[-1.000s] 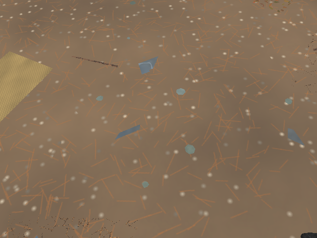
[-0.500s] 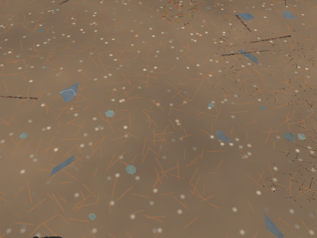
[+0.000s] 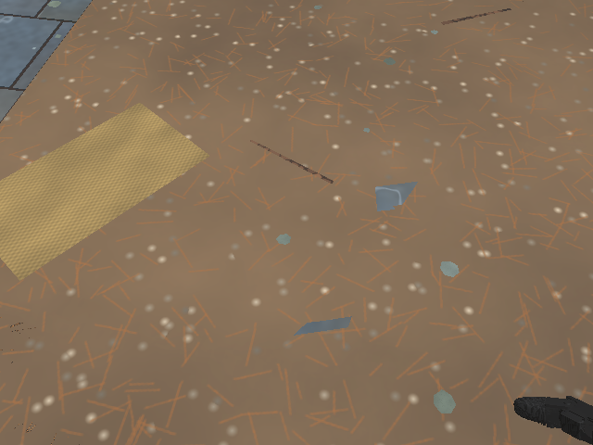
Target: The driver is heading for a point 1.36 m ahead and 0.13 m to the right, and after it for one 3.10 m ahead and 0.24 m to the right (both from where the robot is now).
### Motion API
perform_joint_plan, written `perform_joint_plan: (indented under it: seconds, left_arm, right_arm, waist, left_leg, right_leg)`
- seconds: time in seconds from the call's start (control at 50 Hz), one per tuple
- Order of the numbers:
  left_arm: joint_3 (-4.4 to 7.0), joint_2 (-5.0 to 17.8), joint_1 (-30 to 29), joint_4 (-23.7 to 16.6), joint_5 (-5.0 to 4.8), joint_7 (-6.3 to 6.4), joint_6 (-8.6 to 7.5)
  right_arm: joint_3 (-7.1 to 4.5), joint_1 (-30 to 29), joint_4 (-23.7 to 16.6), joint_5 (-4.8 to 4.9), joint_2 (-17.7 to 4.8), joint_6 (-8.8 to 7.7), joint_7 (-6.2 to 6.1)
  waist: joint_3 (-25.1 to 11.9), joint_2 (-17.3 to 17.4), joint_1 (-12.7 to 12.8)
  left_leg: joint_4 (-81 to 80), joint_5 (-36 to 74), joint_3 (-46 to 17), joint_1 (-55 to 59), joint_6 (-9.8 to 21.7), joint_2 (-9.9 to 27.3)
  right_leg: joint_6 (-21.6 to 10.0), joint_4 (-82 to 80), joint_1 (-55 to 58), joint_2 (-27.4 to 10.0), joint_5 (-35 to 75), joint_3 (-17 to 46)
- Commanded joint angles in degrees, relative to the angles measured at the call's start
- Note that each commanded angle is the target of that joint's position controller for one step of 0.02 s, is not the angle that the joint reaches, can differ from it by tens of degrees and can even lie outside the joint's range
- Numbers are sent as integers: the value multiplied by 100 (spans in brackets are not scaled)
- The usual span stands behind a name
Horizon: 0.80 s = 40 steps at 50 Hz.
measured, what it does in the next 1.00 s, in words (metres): walks ahead: left foot, then right foot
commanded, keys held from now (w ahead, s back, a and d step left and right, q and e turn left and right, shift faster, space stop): w+q+shift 0.22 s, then w+e+shift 0.78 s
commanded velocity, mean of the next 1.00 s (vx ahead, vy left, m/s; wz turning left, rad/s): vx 0.97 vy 0.00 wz -0.12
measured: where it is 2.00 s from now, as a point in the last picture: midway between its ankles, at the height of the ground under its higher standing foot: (390, 105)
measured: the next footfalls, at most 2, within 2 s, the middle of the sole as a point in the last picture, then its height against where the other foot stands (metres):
left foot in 0.06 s outside the picture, level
right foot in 0.56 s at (294, 329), level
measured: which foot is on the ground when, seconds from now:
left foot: up 0.00-0.04, down 0.06-0.54, up 0.56-0.96, down 0.98-1.00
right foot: down 0.00-0.06, up 0.08-0.54, down 0.56-0.98, up 1.00-1.00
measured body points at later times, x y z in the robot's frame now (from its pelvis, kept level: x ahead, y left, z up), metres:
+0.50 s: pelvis +0.42 +0.11 +0.01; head +0.45 +0.13 +0.46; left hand +0.61 +0.38 -0.06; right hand +0.50 -0.16 -0.10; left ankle +0.19 +0.11 -0.70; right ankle +0.70 +0.06 -0.67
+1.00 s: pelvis +0.92 +0.21 +0.01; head +0.94 +0.20 +0.45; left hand +0.94 +0.50 -0.11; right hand +1.16 -0.05 -0.01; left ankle +1.08 +0.34 -0.71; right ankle +0.69 +0.11 -0.68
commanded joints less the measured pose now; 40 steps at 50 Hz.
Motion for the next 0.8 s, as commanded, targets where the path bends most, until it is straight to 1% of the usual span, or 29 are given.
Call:
perform_joint_plan:
  seconds: [0.02, 0.04, 0.06, 0.08, 0.1, 0.12, 0.14, 0.16, 0.18, 0.2, 0.24, 0.28, 0.32, 0.36, 0.4, 0.44, 0.46, 0.5, 0.52, 0.54, 0.56, 0.58, 0.6, 0.62, 0.64, 0.66, 0.68, 0.74, 0.8]
  left_arm:
    - [312, 1435, -379, -328, -9, 39, 18]
    - [338, 1554, -521, -387, -39, 48, 17]
    - [255, 1329, -513, -568, -48, 80, -95]
    - [-70, 236, -49, -1018, 53, 27, -305]
    - [-65, 732, -561, -1220, -107, -16, -629]
    - [8, 985, -1545, -1479, -341, 19, -709]
    - [-69, 748, -1677, -1604, -328, 73, -737]
    - [-91, 647, -1528, -1480, -149, 108, -699]
    - [-73, 590, -1173, -1363, -80, 78, -606]
    - [-53, 627, -1034, -1296, -59, 40, -491]
    - [-51, 589, -1041, -1205, 31, 0, -321]
    - [-146, 405, -1561, -1343, 119, -35, -278]
    - [-239, 185, -2080, -1384, 103, -86, -342]
    - [-298, 70, -2659, -1458, -23, -143, -407]
    - [-257, 207, -3124, -1590, -197, -223, -429]
    - [-217, 280, -3390, -1705, -281, -365, -459]
    - [-178, 344, -3294, -1724, -301, -430, -475]
    - [-51, 578, -2808, -1696, -323, -483, -437]
    - [35, 743, -2090, -1552, -353, -460, -364]
    - [138, 957, -830, -1233, -386, -394, -262]
    - [201, 1106, 767, -848, -343, -313, -160]
    - [217, 1306, 947, -590, -235, -345, -179]
    - [208, 904, 915, -710, -155, -272, -171]
    - [182, 747, 533, -818, -21, -180, -180]
    - [128, 595, 224, -855, 23, -211, -191]
    - [105, 552, -140, -918, 0, -235, -224]
    - [96, 534, -467, -1010, 14, -211, -237]
    - [78, 437, -668, -1005, -189, -160, -182]
    - [134, 582, -605, -890, -263, -20, -152]
  right_arm:
    - [-237, 113, -478, 55, -701, -78, -2]
    - [-469, 1348, -191, 94, -1138, -25, -48]
    - [-740, 2589, 208, 114, -1632, 95, -172]
    - [-796, 2131, 154, 116, -2255, 76, -271]
    - [-623, 2424, -77, -36, -1753, -48, -244]
    - [-527, 2486, 86, -151, -1372, -170, -217]
    - [-504, 2300, 199, -203, -1378, -279, -199]
    - [-427, 1811, 153, -222, -1132, -339, -215]
    - [-372, 1401, 36, -294, -1013, -346, -237]
    - [-336, 1190, -7, -296, -876, -337, -264]
    - [-246, 1150, 111, -179, -630, -354, -339]
    - [-163, 1283, 324, -205, -501, -404, -426]
    - [-105, 1476, 518, -218, -428, -444, -466]
    - [-131, 1913, 731, -168, -610, -527, -448]
    - [-142, 2140, 948, -143, -748, -548, -445]
    - [-121, 2326, 1187, -214, -741, -479, -493]
    - [-118, 2267, 1236, -275, -799, -438, -527]
    - [-154, 2138, 1251, -481, -1023, -348, -626]
    - [-184, 1990, 1215, -610, -1125, -279, -682]
    - [-217, 1625, 1111, -708, -1231, -210, -708]
    - [-228, 986, 876, -709, -1311, -182, -739]
    - [61, 1963, 725, -601, -110, -288, -623]
    - [141, 1632, 528, -212, -546, -568, -479]
    - [64, 944, 311, -20, -826, -756, -400]
    - [132, 469, 137, -129, -751, -866, -378]
    - [158, 365, 117, -250, -563, -918, -359]
    - [152, 547, 157, -341, -506, -898, -361]
    - [129, 624, 134, -428, -527, -763, -416]
    - [261, -508, -354, -493, -189, -778, -418]
  waist:
    - [137, -1004, -919]
    - [-592, -1050, -1631]
    - [-1083, -539, -2120]
    - [-1606, 1812, -1067]
    - [-2921, 1014, -1505]
    - [-1845, 453, -1639]
    - [-927, -74, -1239]
    - [-668, -310, -879]
    - [-374, -161, -499]
    - [-167, 83, -348]
    - [198, 86, -274]
    - [541, 190, -444]
    - [576, 309, -744]
    - [620, 291, -1128]
    - [827, 316, -1303]
    - [880, 293, -1331]
    - [743, 361, -1198]
    - [58, 690, -785]
    - [-404, 882, -372]
    - [-943, 932, 220]
    - [-1414, 390, 1064]
    - [-1924, -2086, 172]
    - [-2451, -1674, 423]
    - [-1454, -921, 364]
    - [-832, 177, 95]
    - [-263, 616, -277]
    - [-29, 563, -600]
    - [406, 262, -874]
    - [807, -18, -489]
  left_leg:
    - [-118, -794, 856, 1883, 458, -923]
    - [-379, -748, 831, 3725, 706, -1197]
    - [-779, -652, -33, 6023, 913, -1065]
    - [-2078, -2515, -3722, 7703, 2024, 596]
    - [-3256, -4539, -5808, 7868, 2153, 1050]
    - [-3610, -3996, -5363, 7095, 1666, 937]
    - [-3655, -3097, -4813, 5940, 1567, 820]
    - [-3493, -2340, -4100, 5015, 1472, 583]
    - [-3490, -1933, -3514, 4167, 1457, 223]
    - [-3654, -1834, -3260, 3662, 1504, 41]
    - [-3887, -1265, -2650, 3042, 1467, -61]
    - [-4013, -133, -1782, 2567, 1260, -378]
    - [-3950, 361, -1147, 2360, 963, -635]
    - [-4361, 111, -1127, 2491, 845, -400]
    - [-4513, 362, -1051, 3407, 707, -118]
    - [-4326, 1493, -833, 4505, 458, 147]
    - [-4075, 2556, -700, 4971, 316, 248]
    - [-3154, 5729, -489, 5763, 48, 346]
    - [-2266, 7134, -455, 5895, -22, 409]
    - [-952, 7939, -378, 5653, -74, 439]
    - [1283, 7107, -153, 4277, -182, 215]
    - [4158, -1055, -732, 801, -741, -957]
    - [4438, -2070, -1363, -28, -585, -1244]
    - [3931, -1579, -1614, -376, -297, -862]
    - [3319, -1350, -1508, -25, -100, -700]
    - [2789, -1257, -1441, 204, -26, -636]
    - [2400, -1152, -1488, 531, -50, -494]
    - [1277, -1048, -1211, 822, -356, -293]
    - [-764, 408, -728, 1849, -634, -530]
  right_leg:
    - [-1039, 1472, -1131, -1246, 8299, 5]
    - [-973, 2907, -1768, -1236, 8826, -3]
    - [-722, 4809, -3455, -903, 6731, 189]
    - [-338, 7626, -5954, 437, 116, 719]
    - [-594, 7955, -6316, 469, 226, 2421]
    - [-732, 7754, -6625, 297, 665, 2397]
    - [-761, 7266, -6545, 126, 859, 2295]
    - [-765, 6796, -6074, -144, 1022, 2347]
    - [-736, 6524, -5607, -268, 1192, 2411]
    - [-658, 6317, -5438, -297, 1222, 2372]
    - [-452, 5717, -5365, -407, 1427, 2096]
    - [-304, 4760, -5323, -352, 2392, 1672]
    - [-328, 3605, -4840, -187, 3825, 1402]
    - [-472, 2726, -4400, 12, 4730, 1210]
    - [-666, 2046, -4806, 115, 4722, 1208]
    - [-897, 1644, -5356, 301, 4370, 1190]
    - [-1027, 1577, -5376, 470, 4158, 1156]
    - [-1196, 1915, -4911, 947, 3426, 788]
    - [-1286, 2227, -4280, 1087, 3013, 692]
    - [-1403, 2487, -3200, 1061, 2834, 762]
    - [-1635, 2315, -1229, 659, 2927, 1381]
    - [-2917, 2657, 1517, -587, 843, 4183]
    - [-3110, 973, 1872, -1096, -1162, 6566]
    - [-2734, 561, 1118, -997, -1035, 6342]
    - [-2520, 356, 7, -784, -355, 5884]
    - [-2567, 215, -979, -543, 211, 5528]
    - [-2610, 67, -1660, -248, 670, 5119]
    - [-2566, -79, -2839, 176, 1547, 4357]
    - [-2222, -199, -4336, 660, 1872, 3665]
Keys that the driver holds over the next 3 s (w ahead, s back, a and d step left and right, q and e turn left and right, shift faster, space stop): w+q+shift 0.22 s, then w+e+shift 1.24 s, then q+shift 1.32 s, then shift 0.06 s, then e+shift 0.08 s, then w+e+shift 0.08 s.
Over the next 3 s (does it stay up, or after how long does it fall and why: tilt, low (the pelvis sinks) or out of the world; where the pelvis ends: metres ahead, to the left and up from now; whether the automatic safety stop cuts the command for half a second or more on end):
stays up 1.66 -0.17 0.04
